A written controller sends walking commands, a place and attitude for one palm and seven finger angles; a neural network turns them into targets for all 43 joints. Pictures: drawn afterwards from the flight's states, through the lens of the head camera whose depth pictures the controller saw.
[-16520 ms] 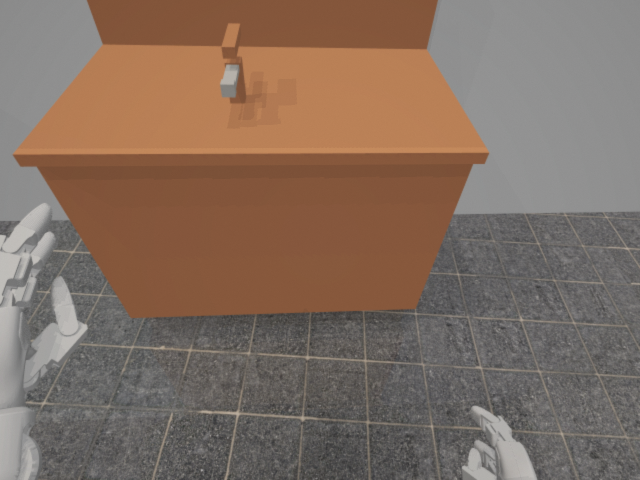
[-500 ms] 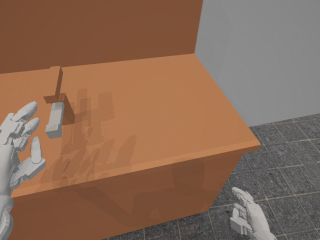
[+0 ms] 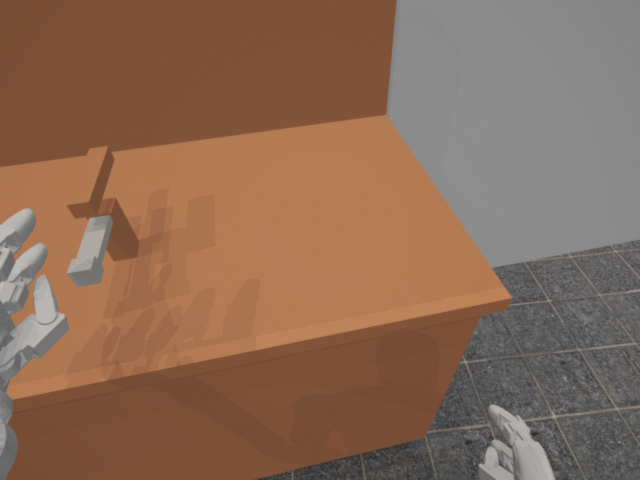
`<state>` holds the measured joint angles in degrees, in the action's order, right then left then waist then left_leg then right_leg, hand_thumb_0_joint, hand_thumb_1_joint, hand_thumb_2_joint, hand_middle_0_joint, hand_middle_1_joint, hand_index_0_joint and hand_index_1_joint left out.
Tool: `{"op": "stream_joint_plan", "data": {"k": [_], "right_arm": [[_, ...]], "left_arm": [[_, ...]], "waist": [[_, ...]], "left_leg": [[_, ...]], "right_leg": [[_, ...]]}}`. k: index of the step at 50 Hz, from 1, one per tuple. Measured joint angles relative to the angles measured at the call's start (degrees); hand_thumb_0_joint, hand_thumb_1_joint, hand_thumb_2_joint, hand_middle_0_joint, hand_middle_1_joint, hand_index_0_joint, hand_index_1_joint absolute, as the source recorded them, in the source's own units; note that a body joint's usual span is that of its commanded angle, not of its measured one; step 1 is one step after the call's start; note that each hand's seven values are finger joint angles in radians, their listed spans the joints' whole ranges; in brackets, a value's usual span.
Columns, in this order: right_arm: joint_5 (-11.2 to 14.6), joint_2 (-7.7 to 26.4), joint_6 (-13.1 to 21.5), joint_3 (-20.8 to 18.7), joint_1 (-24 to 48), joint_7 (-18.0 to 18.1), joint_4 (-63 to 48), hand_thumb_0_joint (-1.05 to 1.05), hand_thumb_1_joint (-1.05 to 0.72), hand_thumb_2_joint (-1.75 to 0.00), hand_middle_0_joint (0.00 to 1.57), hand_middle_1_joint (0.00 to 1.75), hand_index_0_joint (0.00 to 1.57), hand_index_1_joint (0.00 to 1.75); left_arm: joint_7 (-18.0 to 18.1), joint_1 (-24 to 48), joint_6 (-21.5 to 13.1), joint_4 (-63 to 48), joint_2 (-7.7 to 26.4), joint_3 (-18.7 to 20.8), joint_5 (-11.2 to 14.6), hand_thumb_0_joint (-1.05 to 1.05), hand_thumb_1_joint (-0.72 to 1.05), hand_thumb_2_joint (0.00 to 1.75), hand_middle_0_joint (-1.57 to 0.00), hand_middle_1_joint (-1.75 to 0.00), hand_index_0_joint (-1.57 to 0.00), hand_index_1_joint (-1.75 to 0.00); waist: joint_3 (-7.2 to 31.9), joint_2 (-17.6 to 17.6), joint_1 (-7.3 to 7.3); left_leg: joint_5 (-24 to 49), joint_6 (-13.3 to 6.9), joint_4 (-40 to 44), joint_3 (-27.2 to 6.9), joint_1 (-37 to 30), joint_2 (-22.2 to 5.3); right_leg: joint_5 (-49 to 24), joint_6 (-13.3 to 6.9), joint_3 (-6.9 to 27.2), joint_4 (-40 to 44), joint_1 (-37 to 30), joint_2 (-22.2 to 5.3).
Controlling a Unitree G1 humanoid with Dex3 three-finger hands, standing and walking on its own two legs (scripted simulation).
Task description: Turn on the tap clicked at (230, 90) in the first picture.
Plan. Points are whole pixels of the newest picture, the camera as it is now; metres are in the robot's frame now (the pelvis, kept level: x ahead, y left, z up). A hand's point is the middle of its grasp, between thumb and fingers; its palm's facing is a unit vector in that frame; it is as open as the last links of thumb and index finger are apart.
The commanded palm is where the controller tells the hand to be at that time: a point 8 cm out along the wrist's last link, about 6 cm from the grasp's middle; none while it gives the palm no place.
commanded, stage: turn the palm inward beside the body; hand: left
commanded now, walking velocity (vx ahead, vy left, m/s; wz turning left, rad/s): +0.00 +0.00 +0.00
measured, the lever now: (86, 271) +0.32 +0.34 +0.11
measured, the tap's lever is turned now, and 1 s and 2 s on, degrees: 0 0 0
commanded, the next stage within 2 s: reach beside the lever's end, fingers flat in 1.38 s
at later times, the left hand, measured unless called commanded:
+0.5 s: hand (63, 354) +0.18 +0.25 +0.17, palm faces +0.43 -0.88 -0.20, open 7.4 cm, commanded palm +0.13 +0.30 +0.17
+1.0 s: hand (67, 373) +0.16 +0.24 +0.16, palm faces +0.47 -0.87 -0.14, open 7.4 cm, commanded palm +0.11 +0.29 +0.17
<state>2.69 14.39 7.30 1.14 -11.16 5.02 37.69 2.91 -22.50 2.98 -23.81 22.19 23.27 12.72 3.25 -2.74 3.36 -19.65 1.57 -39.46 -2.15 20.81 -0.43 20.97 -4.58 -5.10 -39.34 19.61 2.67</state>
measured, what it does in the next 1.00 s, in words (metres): stands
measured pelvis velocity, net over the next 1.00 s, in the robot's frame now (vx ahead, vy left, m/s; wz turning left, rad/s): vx -0.01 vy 0.01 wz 0.03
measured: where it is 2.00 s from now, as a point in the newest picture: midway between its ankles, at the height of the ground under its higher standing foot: outside the picture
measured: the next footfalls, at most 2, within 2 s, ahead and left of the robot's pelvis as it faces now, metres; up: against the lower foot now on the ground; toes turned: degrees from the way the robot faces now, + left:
none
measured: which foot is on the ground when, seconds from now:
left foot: down 0.00-1.00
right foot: down 0.00-1.00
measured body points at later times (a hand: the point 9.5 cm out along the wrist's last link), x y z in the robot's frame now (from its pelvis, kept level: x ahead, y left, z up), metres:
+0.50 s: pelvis -0.01 +0.02 +0.00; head -0.03 -0.01 +0.45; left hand +0.15 +0.30 +0.18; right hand +0.21 -0.19 -0.06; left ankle +0.01 +0.14 -0.72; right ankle +0.00 -0.06 -0.72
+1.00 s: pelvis -0.01 +0.01 +0.00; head -0.04 -0.01 +0.45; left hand +0.13 +0.29 +0.17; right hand +0.20 -0.20 -0.06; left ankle +0.01 +0.14 -0.72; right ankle +0.00 -0.06 -0.72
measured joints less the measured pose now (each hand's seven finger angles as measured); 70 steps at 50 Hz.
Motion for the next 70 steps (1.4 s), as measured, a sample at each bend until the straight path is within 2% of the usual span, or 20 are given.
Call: {"op": "stream_joint_plan", "data": {"k": [6,12,25,31,41,51,56,70], "right_arm": [[0.1,1.5,3.0,-0.9,-1.5,0.3,-0.2,0.01,-0.90,-0.90,0.20,0.30,0.20,0.30],[0.1,0.7,4.9,-0.6,-0.9,0.3,-0.7,0.01,-0.90,-0.90,0.20,0.30,0.20,0.30],[0.3,-1.5,4.9,2.5,0.9,0.5,-1.7,0.01,-0.90,-0.90,0.20,0.30,0.21,0.30],[0.3,-1.5,4.6,3.0,1.3,0.8,-1.2,0.01,-0.90,-0.90,0.20,0.30,0.21,0.30],[0.3,-0.7,5.0,2.7,0.9,0.9,-0.8,0.01,-0.90,-0.90,0.20,0.30,0.21,0.30],[0.4,-0.5,5.2,2.4,0.8,1.2,-0.3,0.01,-0.90,-0.90,0.20,0.30,0.20,0.30],[0.4,-0.6,5.2,2.4,1.0,1.3,-0.3,0.01,-0.90,-0.90,0.20,0.30,0.20,0.30],[0.2,-0.4,4.9,2.0,0.7,1.1,-0.5,0.01,-0.90,-0.90,0.20,0.30,0.20,0.30]], "left_arm": [[-0.9,-3.5,-1.8,-1.6,-3.0,-1.8,0.1,0.01,0.89,0.90,-0.21,-0.30,-0.21,-0.30],[0.3,-4.4,-3.2,-3.4,-4.3,-4.6,-0.5,0.01,0.89,0.90,-0.21,-0.30,-0.21,-0.30],[3.4,-4.3,3.1,-6.2,-6.0,-7.8,-0.4,0.01,0.89,0.90,-0.21,-0.30,-0.20,-0.30],[4.8,-4.7,4.7,-7.0,-6.6,-8.8,-0.5,0.01,0.89,0.90,-0.21,-0.30,-0.20,-0.30],[6.0,-6.8,5.6,-9.4,-7.7,-10.5,-0.2,0.01,0.89,0.90,-0.21,-0.30,-0.20,-0.30],[6.6,-6.2,7.2,-9.3,-8.4,-10.0,1.1,0.01,0.89,0.90,-0.21,-0.30,-0.20,-0.30],[6.5,-6.0,8.3,-9.3,-8.5,-10.3,1.0,0.01,0.89,0.90,-0.21,-0.30,-0.20,-0.30],[6.4,-6.4,7.4,-9.2,-9.1,-10.3,1.0,0.01,0.89,0.90,-0.21,-0.30,-0.20,-0.30]], "waist": [[0.3,0.2,0.94],[0.5,0.6,1.20],[0.5,-0.2,1.62],[0.0,-0.2,1.74],[-0.4,-0.4,1.49],[-0.4,-0.7,1.48],[-0.5,-0.8,1.47],[-0.3,-1.0,1.61]], "left_leg": [[-0.2,-0.6,0.6,-0.1,-0.1,0.9],[-0.2,-1.0,0.5,-0.1,-0.2,1.3],[1.4,-1.4,1.7,-0.3,-1.9,1.6],[1.9,-1.3,1.7,-0.6,-2.1,1.5],[2.0,-1.2,1.6,-0.9,-2.5,1.4],[1.9,-1.0,2.0,-1.2,-3.1,1.2],[2.0,-0.9,2.5,-1.2,-3.6,1.1],[1.8,-0.6,3.2,-1.2,-4.1,0.9]], "right_leg": [[0.7,0.4,-0.1,0.0,-0.1,-0.9],[0.7,0.7,-0.1,-0.1,-0.3,-1.3],[-1.0,1.1,-0.3,1.6,-2.2,-1.5],[-1.6,1.1,-0.6,2.0,-2.7,-1.4],[-1.7,1.0,-0.9,2.2,-3.3,-1.3],[-1.7,0.7,-1.2,2.7,-4.0,-1.1],[-1.8,0.6,-1.2,3.3,-4.5,-0.9],[-1.4,0.3,-1.1,3.6,-4.8,-0.8]]}}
